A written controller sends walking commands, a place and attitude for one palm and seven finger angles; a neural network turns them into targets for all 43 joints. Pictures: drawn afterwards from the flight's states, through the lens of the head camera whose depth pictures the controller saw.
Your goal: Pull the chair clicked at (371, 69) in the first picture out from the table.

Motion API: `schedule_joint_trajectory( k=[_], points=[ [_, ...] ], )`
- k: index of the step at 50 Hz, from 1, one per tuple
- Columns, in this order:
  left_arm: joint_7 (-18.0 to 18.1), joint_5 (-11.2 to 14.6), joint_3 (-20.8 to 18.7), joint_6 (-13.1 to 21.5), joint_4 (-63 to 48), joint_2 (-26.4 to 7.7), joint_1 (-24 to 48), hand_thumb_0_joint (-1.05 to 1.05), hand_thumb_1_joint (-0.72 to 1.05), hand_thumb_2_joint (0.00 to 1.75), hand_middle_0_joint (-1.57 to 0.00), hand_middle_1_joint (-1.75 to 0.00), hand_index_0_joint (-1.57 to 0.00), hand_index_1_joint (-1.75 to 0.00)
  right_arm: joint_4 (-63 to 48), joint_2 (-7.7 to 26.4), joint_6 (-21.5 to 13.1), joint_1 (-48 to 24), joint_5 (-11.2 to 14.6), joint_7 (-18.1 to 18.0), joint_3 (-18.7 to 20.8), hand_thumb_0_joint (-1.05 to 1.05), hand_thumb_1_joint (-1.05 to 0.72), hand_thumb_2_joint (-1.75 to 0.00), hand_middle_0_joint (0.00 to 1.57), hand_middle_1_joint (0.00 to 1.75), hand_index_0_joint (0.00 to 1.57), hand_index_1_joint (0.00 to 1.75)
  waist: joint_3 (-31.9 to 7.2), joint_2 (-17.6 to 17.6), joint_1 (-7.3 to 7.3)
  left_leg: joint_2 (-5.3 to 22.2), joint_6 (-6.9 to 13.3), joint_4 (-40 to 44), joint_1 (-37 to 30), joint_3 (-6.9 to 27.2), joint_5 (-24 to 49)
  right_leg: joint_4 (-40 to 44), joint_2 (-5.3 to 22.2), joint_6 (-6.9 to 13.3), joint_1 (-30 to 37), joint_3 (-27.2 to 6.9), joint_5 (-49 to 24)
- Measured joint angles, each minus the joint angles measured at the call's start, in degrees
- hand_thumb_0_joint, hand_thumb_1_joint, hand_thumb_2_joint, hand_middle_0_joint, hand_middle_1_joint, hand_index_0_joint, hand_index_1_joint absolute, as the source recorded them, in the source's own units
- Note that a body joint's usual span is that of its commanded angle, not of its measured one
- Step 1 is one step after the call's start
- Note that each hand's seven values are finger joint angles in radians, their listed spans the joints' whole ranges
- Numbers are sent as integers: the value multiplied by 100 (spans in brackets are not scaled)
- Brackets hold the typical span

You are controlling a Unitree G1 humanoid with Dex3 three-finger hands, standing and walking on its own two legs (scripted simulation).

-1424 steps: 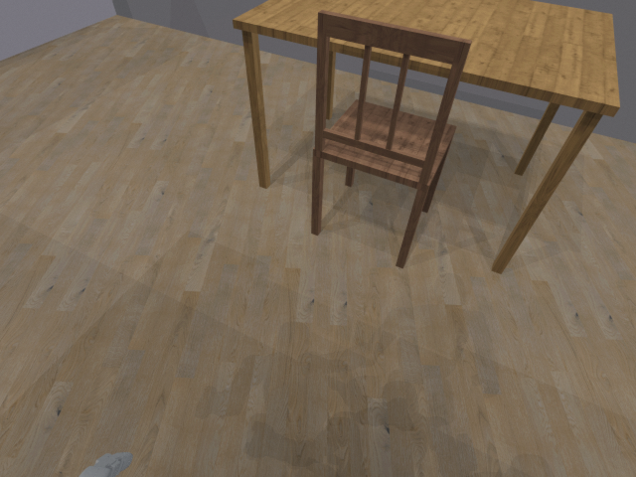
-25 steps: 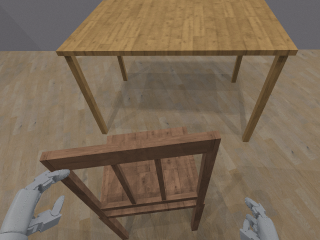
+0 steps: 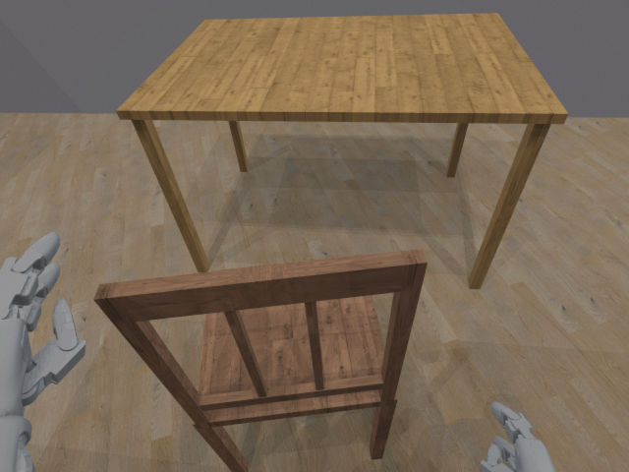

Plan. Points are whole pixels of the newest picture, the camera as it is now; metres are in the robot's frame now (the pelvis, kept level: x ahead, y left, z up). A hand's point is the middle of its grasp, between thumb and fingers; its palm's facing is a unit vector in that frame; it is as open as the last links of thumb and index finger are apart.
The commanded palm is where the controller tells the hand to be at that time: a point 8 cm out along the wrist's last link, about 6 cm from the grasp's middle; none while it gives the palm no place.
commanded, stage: step back with the hand held close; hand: left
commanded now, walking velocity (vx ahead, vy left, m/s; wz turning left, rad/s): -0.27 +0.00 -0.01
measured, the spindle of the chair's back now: (248, 356) +0.31 +0.16 -0.09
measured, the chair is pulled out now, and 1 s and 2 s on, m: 0.52 0.52 0.52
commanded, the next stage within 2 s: stop stepping back and stand still in 1.52 s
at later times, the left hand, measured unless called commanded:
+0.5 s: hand (18, 343) +0.17 +0.29 +0.18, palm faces +0.44 -0.73 -0.53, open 7.4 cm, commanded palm +0.11 +0.32 +0.18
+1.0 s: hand out of the picture +0.12 +0.28 +0.17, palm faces +0.45 -0.70 -0.55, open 7.4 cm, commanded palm +0.06 +0.31 +0.18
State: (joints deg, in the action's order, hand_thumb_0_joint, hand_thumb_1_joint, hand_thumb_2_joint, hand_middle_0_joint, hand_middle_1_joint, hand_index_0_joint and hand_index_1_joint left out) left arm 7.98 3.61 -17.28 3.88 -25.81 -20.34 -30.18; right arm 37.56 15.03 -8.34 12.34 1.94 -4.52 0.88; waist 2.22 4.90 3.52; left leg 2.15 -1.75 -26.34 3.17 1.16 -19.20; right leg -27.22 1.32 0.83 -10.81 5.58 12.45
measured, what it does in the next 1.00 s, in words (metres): shifts its weight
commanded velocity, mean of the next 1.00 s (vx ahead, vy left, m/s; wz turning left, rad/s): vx -0.31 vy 0.00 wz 0.00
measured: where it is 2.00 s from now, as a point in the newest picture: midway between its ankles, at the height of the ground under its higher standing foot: outside the picture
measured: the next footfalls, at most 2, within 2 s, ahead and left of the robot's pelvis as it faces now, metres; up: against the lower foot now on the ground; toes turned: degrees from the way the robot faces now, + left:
left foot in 1.30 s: -0.12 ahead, +0.14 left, +0.00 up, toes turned +4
right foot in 1.54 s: -0.17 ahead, -0.15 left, +0.00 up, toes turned +4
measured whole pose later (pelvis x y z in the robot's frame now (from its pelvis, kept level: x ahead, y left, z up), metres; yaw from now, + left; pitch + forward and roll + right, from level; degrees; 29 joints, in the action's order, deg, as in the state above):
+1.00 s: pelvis -0.08 +0.01 -0.01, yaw +1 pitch +1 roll +0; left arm 9.9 2.1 -28.9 11.8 -32.9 -26.1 -31.7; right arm 36.8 11.1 -6.4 9.3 0.2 -4.3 2.0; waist 4.6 -0.2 1.1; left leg 0.9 -1.1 -36.3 21.1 1.2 -16.0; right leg -35.0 2.0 -0.5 -23.5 2.2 12.2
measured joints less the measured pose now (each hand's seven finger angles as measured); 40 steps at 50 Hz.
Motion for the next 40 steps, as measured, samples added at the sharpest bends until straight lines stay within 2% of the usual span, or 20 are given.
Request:
schedule_joint_trajectory(
  k=[3,6,9,13,17,20,23,27,31,34,37,40],
  points=[
    [31,-2,-492,331,-16,-231,349,2,88,90,-22,-30,-22,-31,-71,32,82,-31,37,-18,45,2,-91,-90,20,30,20,30,17,42,1,15,38,-106,173,-15,-4,103,-24,-19,-85,-14,-120],
    [105,-28,-843,508,279,-294,586,2,88,90,-21,-30,-21,-31,-132,53,229,-215,38,21,82,2,-91,-90,20,30,20,30,73,98,-133,-29,78,-122,387,-85,74,208,7,-71,-269,-89,-289],
    [98,-75,-779,458,626,-185,402,1,89,90,-21,-30,-21,-31,-199,38,398,-365,45,76,137,2,-91,-90,20,30,20,30,117,138,-310,-123,164,-59,541,-207,164,261,84,-154,-467,-219,-419],
    [18,-162,-382,203,566,-33,-76,1,89,90,-20,-30,-20,-30,-263,-74,558,-356,35,81,153,2,-91,-90,20,30,20,30,228,-18,-446,-254,258,-36,672,-301,227,183,204,-244,-666,-332,-457],
    [5,-185,-273,209,-139,-180,-352,2,89,90,-21,-30,-21,-31,-252,-276,517,-177,9,27,81,2,-91,-90,20,30,20,30,340,-393,-372,-329,286,-177,815,-253,210,-21,291,-270,-810,-301,-385],
    [60,-163,-535,390,-679,-477,-351,2,88,90,-22,-30,-22,-31,-208,-429,405,-96,-27,4,23,2,-91,-90,20,30,20,30,352,-627,-277,-350,269,-337,910,-183,161,-209,328,-249,-891,-240,-299],
    [136,-130,-896,592,-860,-665,-295,2,88,90,-22,-30,-22,-31,-155,-547,303,-116,-81,29,1,2,-91,-90,20,30,20,30,257,-718,-223,-356,244,-479,927,-173,86,-447,347,-184,-942,-227,-142],
    [175,-106,-977,599,-501,-448,-107,2,89,90,-21,-30,-21,-31,-132,-546,272,-206,-126,85,16,2,-91,-90,20,30,20,30,70,-453,-209,-242,195,-702,921,-149,-59,-518,244,-196,-870,-190,-89],
    [165,-116,-666,384,-53,-24,117,1,89,90,-21,-30,-21,-31,-214,-405,368,-324,-99,110,45,2,-91,-90,20,30,20,30,-23,-149,-231,-118,142,-963,1136,-83,-130,-482,127,-118,-937,-109,-167],
    [140,-132,-367,229,1,128,189,1,89,90,-21,-30,-21,-31,-262,-263,473,-406,-88,87,47,1,-91,-90,20,30,20,30,53,-163,-284,-126,187,-1127,1379,-44,-198,-472,143,-101,-1084,-63,-266],
    [121,-144,-288,189,-238,-3,38,2,89,90,-21,-30,-21,-31,-278,-214,566,-410,-82,22,2,1,-91,-90,20,30,20,30,172,-420,-311,-171,193,-954,1443,-93,120,-403,198,-120,-1188,-95,-396],
    [156,-200,-514,298,-555,-307,-231,2,88,90,-21,-30,-21,-31,-360,-232,523,-252,-86,-43,7,2,-91,-90,20,30,20,30,192,-552,-340,-132,177,-804,1510,-60,241,-448,141,-158,-1282,-106,-9]
  ],
)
